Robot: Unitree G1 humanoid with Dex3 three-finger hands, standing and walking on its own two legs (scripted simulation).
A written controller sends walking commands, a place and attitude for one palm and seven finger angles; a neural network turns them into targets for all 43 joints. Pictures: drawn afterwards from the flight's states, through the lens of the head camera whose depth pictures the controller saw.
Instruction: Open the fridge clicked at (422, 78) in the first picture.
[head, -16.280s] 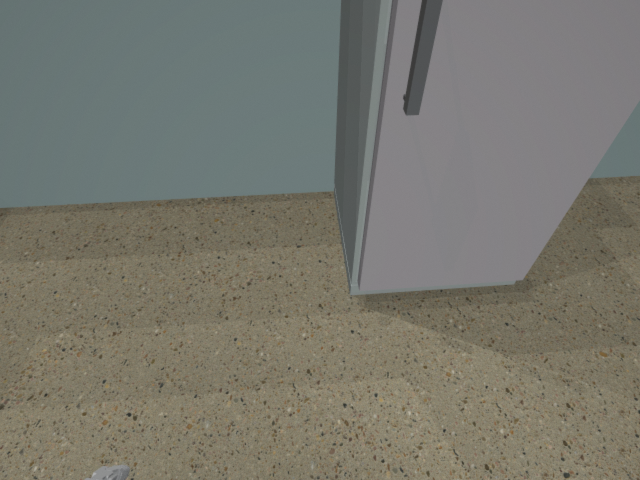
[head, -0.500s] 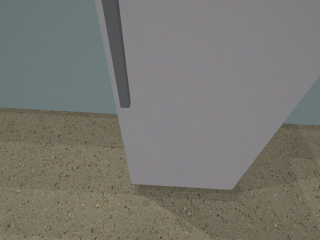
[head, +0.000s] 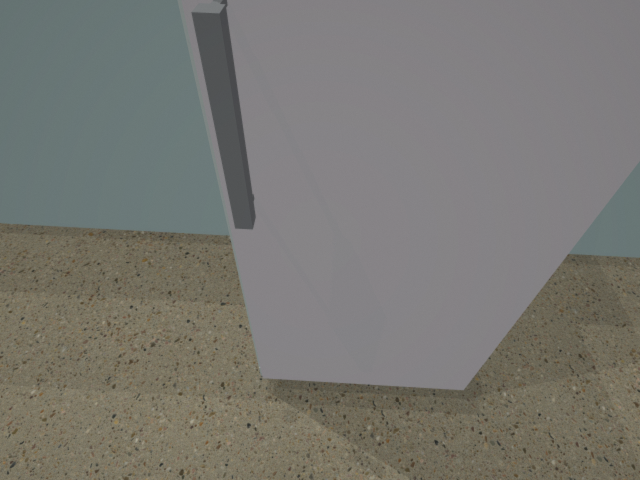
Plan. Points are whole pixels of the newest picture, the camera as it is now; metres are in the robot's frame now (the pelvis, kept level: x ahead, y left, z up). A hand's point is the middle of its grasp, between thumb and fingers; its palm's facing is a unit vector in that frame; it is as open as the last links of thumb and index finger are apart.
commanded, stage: look again from close up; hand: left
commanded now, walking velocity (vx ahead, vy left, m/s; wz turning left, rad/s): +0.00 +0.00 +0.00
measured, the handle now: (234, 130) +0.49 +0.15 +0.20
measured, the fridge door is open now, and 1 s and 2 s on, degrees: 0 0 0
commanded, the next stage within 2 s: none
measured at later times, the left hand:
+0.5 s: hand out of the picture +0.04 +0.21 -0.17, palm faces -0.03 -0.96 -0.28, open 7.4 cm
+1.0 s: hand out of the picture +0.04 +0.21 -0.17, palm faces -0.04 -0.96 -0.28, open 7.4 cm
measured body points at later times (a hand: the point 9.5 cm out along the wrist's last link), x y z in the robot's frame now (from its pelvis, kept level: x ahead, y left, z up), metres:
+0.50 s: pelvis +0.00 -0.01 +0.00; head +0.00 +0.00 +0.45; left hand +0.04 +0.26 -0.15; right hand +0.05 -0.28 -0.14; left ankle +0.02 +0.08 -0.75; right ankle -0.01 -0.12 -0.75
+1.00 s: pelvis +0.00 -0.01 +0.00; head +0.00 -0.01 +0.45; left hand +0.04 +0.26 -0.15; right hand +0.04 -0.28 -0.15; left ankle +0.02 +0.08 -0.75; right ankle -0.01 -0.12 -0.75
